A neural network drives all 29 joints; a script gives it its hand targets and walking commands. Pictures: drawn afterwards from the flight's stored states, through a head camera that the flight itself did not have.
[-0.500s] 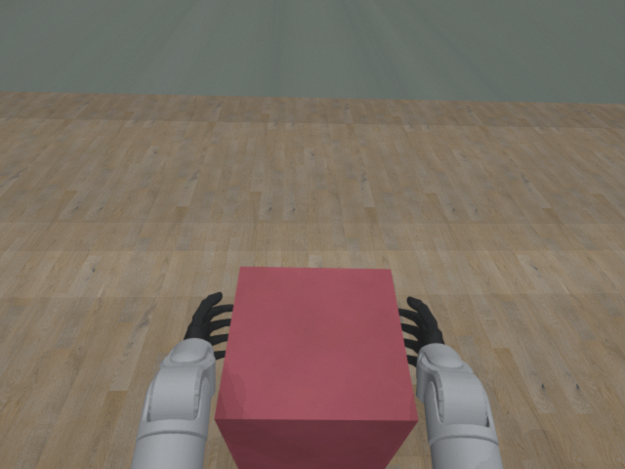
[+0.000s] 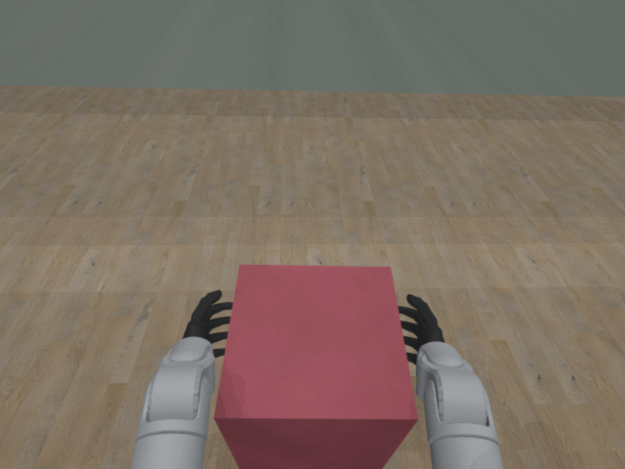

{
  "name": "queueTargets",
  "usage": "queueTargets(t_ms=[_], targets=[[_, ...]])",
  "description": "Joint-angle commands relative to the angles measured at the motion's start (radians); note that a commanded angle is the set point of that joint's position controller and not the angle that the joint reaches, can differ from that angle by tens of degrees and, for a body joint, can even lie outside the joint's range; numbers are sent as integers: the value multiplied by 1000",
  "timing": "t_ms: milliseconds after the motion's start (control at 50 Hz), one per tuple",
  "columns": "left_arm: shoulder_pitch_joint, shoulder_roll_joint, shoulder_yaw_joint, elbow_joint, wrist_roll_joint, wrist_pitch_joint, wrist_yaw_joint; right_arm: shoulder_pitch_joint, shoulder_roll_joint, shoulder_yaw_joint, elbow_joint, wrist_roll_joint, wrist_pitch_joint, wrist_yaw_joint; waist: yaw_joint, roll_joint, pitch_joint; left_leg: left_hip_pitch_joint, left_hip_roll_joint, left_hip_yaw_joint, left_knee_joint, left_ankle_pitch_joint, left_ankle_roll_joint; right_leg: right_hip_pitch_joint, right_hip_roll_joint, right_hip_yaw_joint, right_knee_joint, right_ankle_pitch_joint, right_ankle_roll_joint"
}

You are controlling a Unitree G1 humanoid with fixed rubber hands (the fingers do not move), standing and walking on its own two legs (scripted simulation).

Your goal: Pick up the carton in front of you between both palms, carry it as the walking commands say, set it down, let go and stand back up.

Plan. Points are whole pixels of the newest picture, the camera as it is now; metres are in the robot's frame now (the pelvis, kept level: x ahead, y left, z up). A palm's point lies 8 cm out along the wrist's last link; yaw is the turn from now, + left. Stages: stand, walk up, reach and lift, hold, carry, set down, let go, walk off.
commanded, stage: hold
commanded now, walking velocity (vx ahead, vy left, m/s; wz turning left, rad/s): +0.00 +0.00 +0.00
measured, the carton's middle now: (312, 373) +0.29 +0.00 -0.04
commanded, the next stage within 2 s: set down in 0.24 s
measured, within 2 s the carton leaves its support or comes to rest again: neither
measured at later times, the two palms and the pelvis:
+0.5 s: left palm (210, 349) +0.28 +0.14 +0.03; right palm (440, 365) +0.27 -0.16 +0.03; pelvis -0.05 +0.00 -0.01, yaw -4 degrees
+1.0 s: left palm (236, 376) +0.35 +0.14 -0.19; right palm (398, 385) +0.34 -0.16 -0.19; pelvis -0.05 +0.00 -0.11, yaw -4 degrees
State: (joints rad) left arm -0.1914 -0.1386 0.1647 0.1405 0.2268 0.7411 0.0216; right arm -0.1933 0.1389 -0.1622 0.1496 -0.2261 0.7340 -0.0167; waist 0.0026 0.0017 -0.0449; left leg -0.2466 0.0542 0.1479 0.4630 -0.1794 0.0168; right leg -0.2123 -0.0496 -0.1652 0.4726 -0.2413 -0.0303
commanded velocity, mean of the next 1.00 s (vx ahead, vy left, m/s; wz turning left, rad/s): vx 0.00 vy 0.00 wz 0.00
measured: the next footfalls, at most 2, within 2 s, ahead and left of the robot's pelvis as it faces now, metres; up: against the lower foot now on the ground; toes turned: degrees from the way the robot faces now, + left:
none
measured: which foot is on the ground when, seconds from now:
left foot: down 0.00-1.00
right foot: down 0.00-1.00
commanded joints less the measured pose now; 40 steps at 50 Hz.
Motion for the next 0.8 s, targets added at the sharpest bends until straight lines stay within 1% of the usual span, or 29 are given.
queueTargets(t_ms=[0,20,40,60,100,220,260,300,320,360,380,400,420,440,480,540,580,620,640,680,740,780], targets=[[-384,-862,-531,-130,-218,-43,-216,-367,857,516,-109,198,-44,210,-6,-36,-236,272,-122,-234,-68,363,13,166,108,274,-103,412,-3],[-399,-860,-534,-120,-221,-43,-216,-374,852,515,-109,195,-45,205,-9,-11,-220,257,-126,-238,-75,386,4,198,113,265,-98,444,0],[-406,-859,-538,-110,-218,-45,-213,-396,853,512,-103,201,-50,202,-14,14,-229,295,-127,-240,-85,347,-1,190,119,260,-106,384,1],[-397,-854,-537,-113,-213,-47,-209,-389,845,510,-96,201,-54,201,-11,3,-211,302,-131,-237,-88,314,-3,177,121,262,-121,334,-2],[-398,-841,-515,-105,-202,-51,-205,-406,835,510,-98,198,-56,200,0,-7,-185,297,-133,-236,-92,261,5,172,114,267,-129,291,-6],[-422,-837,-488,-78,-190,-50,-206,-437,831,490,-74,191,-54,209,4,-4,-129,286,-119,-237,-97,140,15,133,103,268,-138,154,-13],[-474,-834,-469,-56,-183,-50,-210,-485,830,468,-47,184,-56,213,6,-4,-99,270,-116,-234,-94,71,17,107,99,269,-138,81,-17],[-561,-836,-427,4,-169,-58,-219,-562,832,420,21,162,-65,220,6,-8,-54,226,-113,-229,-87,-42,20,83,96,267,-132,-41,-22],[-608,-840,-398,42,-161,-67,-228,-597,834,392,64,146,-73,226,9,-11,-38,162,-108,-233,-89,-89,20,113,98,265,-118,-65,-24],[-734,-879,-355,146,-147,-93,-247,-724,873,339,169,123,-106,242,-1,-11,-43,154,-105,-240,-69,-212,22,65,94,262,-98,-188,-24],[-778,-882,-319,201,-128,-107,-254,-770,871,302,227,100,-123,251,2,5,-37,109,-98,-246,-65,-232,18,79,97,259,-72,-167,-24],[-852,-908,-283,270,-111,-126,-261,-849,884,265,273,81,-142,255,-9,10,-60,102,-100,-247,-53,-287,20,58,96,263,-66,-229,-24],[-898,-906,-234,328,-88,-144,-265,-897,883,213,329,53,-159,257,-14,-6,-49,98,-103,-249,-33,-314,20,22,93,268,-61,-271,-25],[-932,-897,-185,380,-61,-159,-262,-931,869,160,383,27,-175,254,-12,-1,-42,86,-106,-251,-19,-335,21,-1,91,271,-49,-296,-27],[-961,-851,-79,468,3,-185,-244,-960,825,46,473,-35,-200,239,-12,4,-12,28,-107,-256,4,-348,24,-38,99,267,-10,-292,-26],[-942,-739,87,555,104,-221,-208,-958,724,-98,560,-119,-228,212,-4,14,-2,-56,-116,-259,42,-348,28,-114,110,256,53,-274,-21],[-933,-664,164,570,153,-251,-192,-958,669,-151,582,-149,-254,198,9,2,-24,-106,-127,-248,90,-318,27,-181,113,249,93,-267,-18],[-925,-617,201,573,177,-288,-183,-959,630,-173,585,-163,-292,189,22,-6,-61,-161,-140,-229,147,-264,23,-258,121,241,138,-235,-12],[-922,-605,203,569,180,-311,-180,-958,620,-171,582,-163,-315,186,27,-9,-85,-193,-147,-219,175,-233,23,-287,126,239,162,-206,-9],[-932,-609,176,555,167,-361,-177,-962,626,-147,576,-147,-364,181,34,-9,-145,-248,-157,-206,224,-171,21,-334,138,236,208,-146,-5],[-960,-669,84,531,122,-446,-180,-972,676,-67,577,-102,-449,180,35,-2,-278,-306,-167,-207,308,-72,11,-412,159,232,289,-58,1],[-976,-727,-3,518,76,-510,-188,-981,728,17,565,-64,-515,182,29,-6,-410,-337,-173,-209,376,-3,-1,-451,171,234,352,15,8]])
